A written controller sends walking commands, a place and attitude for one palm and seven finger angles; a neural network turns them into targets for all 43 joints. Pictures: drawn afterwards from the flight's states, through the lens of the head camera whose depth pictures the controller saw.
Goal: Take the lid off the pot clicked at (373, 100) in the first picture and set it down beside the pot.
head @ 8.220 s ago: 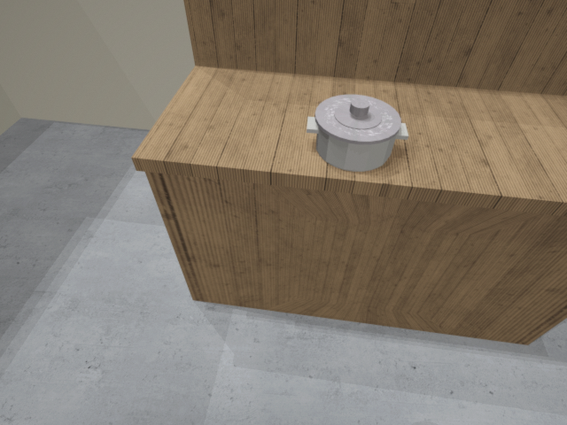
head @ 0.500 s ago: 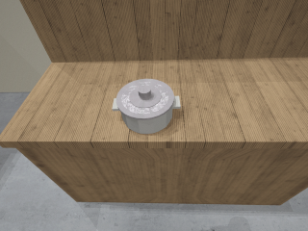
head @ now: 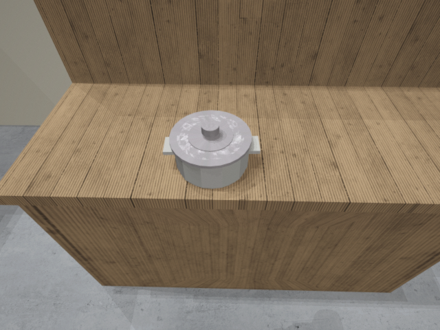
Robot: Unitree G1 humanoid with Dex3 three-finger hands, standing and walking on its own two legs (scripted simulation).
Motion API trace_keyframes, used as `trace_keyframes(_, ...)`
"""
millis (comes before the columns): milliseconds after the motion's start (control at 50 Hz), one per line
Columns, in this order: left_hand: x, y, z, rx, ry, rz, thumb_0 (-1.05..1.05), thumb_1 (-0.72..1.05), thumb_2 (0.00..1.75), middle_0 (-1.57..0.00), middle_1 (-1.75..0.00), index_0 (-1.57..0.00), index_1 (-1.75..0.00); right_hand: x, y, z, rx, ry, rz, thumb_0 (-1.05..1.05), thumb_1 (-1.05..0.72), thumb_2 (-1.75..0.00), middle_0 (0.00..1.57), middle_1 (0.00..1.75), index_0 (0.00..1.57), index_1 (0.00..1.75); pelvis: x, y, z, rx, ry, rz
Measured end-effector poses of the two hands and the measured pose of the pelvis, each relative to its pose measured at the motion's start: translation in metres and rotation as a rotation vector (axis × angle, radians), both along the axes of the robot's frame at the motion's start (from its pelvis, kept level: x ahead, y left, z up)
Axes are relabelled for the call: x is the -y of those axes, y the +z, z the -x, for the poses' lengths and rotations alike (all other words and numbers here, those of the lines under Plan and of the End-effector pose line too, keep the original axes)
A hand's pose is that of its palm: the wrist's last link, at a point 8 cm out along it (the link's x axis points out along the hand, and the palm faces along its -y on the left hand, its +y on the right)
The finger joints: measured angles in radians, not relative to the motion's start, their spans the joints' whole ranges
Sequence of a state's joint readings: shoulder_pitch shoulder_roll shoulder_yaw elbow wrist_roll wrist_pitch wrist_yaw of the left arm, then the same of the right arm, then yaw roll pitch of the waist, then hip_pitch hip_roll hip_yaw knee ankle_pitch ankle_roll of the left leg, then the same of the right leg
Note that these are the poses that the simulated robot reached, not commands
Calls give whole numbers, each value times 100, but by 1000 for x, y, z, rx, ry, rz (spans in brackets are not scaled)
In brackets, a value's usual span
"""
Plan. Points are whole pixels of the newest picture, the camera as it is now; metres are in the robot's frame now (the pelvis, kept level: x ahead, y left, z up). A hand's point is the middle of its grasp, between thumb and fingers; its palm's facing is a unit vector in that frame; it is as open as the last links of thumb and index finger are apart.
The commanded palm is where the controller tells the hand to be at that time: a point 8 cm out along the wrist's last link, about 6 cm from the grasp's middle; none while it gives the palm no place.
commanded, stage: shuffle to correct the standing spot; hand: left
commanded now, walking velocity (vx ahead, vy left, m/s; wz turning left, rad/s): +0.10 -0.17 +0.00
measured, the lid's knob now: (210, 128) +0.52 +0.06 +0.08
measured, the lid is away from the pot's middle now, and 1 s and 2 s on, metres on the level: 0.00 0.00 0.00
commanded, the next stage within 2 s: come to a stop and stand still in 0.78 s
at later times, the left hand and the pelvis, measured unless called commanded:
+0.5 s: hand out of the picture +0.00 +0.15 -0.18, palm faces +0.05 -0.98 -0.21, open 7.4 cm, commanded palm none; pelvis +0.03 -0.02 -0.01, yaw +0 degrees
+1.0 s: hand (175, 328) +0.16 +0.11 -0.18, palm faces +0.03 -0.96 -0.27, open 7.4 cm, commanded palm none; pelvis +0.09 -0.09 -0.02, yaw +2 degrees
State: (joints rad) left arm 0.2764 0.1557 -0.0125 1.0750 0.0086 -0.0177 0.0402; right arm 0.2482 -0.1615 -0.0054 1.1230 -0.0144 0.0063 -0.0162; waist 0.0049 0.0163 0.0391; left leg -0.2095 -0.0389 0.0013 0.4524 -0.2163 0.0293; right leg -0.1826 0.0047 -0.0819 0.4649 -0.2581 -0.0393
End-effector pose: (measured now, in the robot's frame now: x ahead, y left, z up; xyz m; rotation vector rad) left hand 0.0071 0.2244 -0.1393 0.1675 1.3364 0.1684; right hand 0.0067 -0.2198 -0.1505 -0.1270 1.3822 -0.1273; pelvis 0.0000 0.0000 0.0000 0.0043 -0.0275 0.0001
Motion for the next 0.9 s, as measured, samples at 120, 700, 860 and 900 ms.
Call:
trace_keyframes(120, -3, -1, 9, -21, 4, 5, 1, 90, 89, -20, -29, -20, -30, -5, 0, 3, 4, -9, 1, 1, -93, -90, 20, 30, 20, 30, -4, 0, 0, -1, -3, 0)
trace_keyframes(700, 45, -27, -10, -147, 47, 71, 1, 90, 89, -20, -29, -20, -30, 34, -3, -65, 27, -57, 60, 0, -92, -90, 20, 30, 20, 30, 32, -15, -62, -22, -25, -13)
trace_keyframes(860, 47, -6, -98, 14, 6, 20, 1, 90, 89, -20, -29, -20, -30, 55, 4, -65, -11, -47, 43, 0, -91, -90, 20, 30, 20, 30, 55, -4, -74, -46, -7, 8)
trace_keyframes(900, 51, -1, -120, 67, -5, -2, 1, 90, 89, -20, -29, -20, -30, 65, -1, -66, -36, -41, 29, 0, -91, -90, 20, 30, 20, 30, 66, -5, -78, -48, 3, 16)
